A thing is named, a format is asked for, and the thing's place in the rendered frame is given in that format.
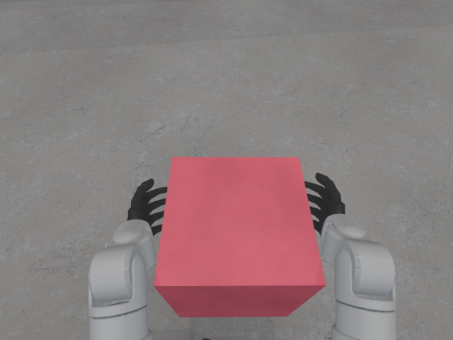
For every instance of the robot left forearm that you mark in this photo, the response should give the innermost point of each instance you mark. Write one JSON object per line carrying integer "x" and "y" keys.
{"x": 117, "y": 284}

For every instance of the right robot hand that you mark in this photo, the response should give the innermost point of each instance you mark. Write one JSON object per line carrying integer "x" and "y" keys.
{"x": 329, "y": 204}

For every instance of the left robot hand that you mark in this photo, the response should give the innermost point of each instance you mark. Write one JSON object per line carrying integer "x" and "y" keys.
{"x": 140, "y": 209}

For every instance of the carton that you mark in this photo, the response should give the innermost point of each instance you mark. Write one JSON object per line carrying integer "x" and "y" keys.
{"x": 237, "y": 238}

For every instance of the robot right forearm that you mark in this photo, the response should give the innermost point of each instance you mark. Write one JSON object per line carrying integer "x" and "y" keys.
{"x": 365, "y": 275}

